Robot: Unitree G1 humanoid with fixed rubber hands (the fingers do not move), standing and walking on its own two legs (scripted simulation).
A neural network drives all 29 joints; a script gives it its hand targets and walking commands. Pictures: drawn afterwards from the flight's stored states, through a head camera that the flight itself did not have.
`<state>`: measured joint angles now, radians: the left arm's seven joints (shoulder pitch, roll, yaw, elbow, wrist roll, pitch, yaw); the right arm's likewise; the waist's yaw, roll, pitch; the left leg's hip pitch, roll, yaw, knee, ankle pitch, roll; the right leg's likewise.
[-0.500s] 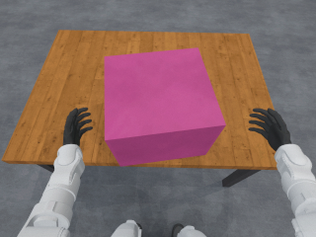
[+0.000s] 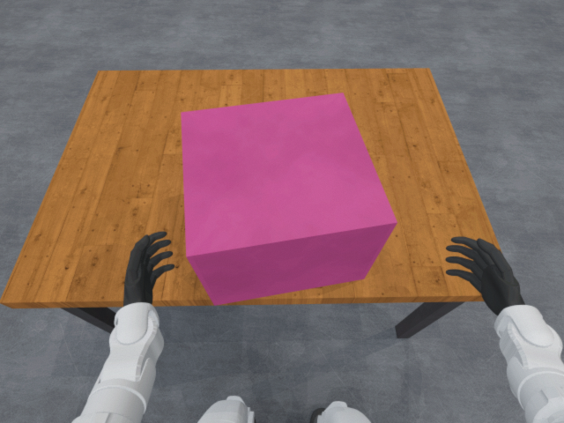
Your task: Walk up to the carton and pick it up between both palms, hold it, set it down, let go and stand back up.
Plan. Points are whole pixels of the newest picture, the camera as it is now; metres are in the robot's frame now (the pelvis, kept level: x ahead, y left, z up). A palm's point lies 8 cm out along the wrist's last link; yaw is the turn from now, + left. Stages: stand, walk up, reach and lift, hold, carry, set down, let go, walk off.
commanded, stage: set down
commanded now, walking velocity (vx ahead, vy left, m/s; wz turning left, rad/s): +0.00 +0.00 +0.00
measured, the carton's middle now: (277, 200) +0.48 +0.05 -0.08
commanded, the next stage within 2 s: let go in 1.18 s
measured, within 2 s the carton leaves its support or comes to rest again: neither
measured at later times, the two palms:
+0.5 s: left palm (140, 330) +0.22 +0.23 -0.04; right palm (501, 336) +0.26 -0.29 -0.05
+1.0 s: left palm (132, 356) +0.19 +0.23 -0.05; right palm (485, 362) +0.22 -0.26 -0.05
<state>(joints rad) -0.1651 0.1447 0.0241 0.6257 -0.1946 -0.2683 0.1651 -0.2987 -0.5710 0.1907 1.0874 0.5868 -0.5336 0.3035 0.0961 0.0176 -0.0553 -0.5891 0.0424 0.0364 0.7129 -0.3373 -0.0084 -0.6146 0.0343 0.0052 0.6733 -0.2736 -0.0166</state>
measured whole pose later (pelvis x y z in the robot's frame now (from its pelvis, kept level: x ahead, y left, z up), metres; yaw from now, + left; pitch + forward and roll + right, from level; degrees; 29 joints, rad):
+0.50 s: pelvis +0.00 -0.01 +0.00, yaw +0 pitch +9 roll +0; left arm 0.00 0.14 0.02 0.63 -0.19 -0.35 0.14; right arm -0.15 -0.52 0.22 1.10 0.55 -0.64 0.27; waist 0.09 0.02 -0.01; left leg -0.52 0.04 0.05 0.73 -0.36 -0.02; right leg -0.57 0.04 0.02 0.73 -0.32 -0.03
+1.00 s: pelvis +0.01 -0.01 +0.01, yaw +2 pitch +1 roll +0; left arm 0.09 0.18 0.03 0.68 -0.11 -0.27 0.08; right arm -0.01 -0.38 0.14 1.02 0.36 -0.54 0.18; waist 0.05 0.00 0.06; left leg -0.28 0.03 0.01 0.58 -0.32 -0.03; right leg -0.32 0.03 -0.01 0.58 -0.28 -0.03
